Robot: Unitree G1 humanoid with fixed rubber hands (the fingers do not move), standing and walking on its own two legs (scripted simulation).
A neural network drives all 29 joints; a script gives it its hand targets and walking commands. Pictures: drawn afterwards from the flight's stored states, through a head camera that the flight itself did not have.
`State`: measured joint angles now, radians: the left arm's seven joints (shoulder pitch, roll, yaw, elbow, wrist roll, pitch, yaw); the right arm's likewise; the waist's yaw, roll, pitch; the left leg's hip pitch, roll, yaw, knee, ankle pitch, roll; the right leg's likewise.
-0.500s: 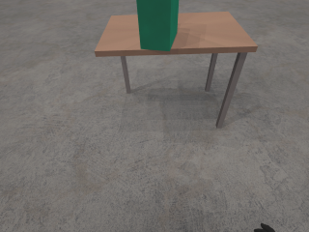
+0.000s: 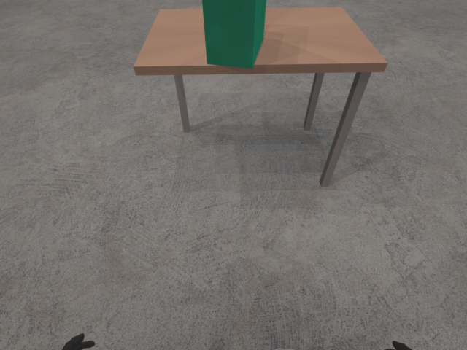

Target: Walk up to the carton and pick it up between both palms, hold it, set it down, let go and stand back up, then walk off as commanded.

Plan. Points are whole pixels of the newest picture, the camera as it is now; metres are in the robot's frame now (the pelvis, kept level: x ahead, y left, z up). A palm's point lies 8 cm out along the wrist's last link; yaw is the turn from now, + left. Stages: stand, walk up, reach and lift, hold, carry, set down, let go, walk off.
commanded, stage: walk off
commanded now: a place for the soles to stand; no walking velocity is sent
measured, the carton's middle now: (237, 13) +1.15 -0.03 +0.12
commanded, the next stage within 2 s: stand in 0.14 s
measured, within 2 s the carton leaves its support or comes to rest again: neither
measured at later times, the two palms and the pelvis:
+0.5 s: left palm out of the picture +0.14 +0.29 -0.08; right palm out of the picture +0.12 -0.30 -0.09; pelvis +0.01 +0.00 +0.00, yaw +0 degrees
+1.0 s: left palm out of the picture +0.14 +0.29 -0.08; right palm out of the picture +0.11 -0.30 -0.09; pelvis +0.01 +0.01 +0.01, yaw +0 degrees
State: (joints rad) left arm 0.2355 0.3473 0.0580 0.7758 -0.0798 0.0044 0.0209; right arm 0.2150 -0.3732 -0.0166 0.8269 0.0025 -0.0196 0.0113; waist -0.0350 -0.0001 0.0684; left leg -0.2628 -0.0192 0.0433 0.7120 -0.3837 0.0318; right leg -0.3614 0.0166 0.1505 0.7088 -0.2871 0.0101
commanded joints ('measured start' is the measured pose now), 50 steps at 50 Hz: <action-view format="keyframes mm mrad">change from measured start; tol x8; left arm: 1 -7 245 40 -9 106 -36 -13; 8 -125 282 27 -22 120 -54 -3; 50 -117 216 19 31 102 -34 -9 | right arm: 1 -85 -281 -72 -47 -33 -33 -11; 8 -18 -167 -56 16 2 -30 -11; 14 -132 -216 -58 17 -4 -58 -19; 50 -183 -218 -52 102 -11 -44 -12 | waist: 1 43 69 -20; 7 7 -147 -80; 15 41 28 -139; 50 39 -11 -98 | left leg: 1 -118 214 -297 -380 -158 99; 7 -16 42 -113 -97 27 8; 9 114 83 -132 -227 75 19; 16 92 186 -231 -290 354 14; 29 7 175 -218 -369 66 27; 50 74 169 -194 -381 197 7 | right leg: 1 37 -5 -54 -18 -92 -57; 3 32 -18 -50 -87 -37 -61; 7 17 -144 258 -272 -5 -142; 13 128 -65 28 -114 287 -70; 30 116 -62 40 -170 145 -74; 50 154 -75 38 -217 215 -62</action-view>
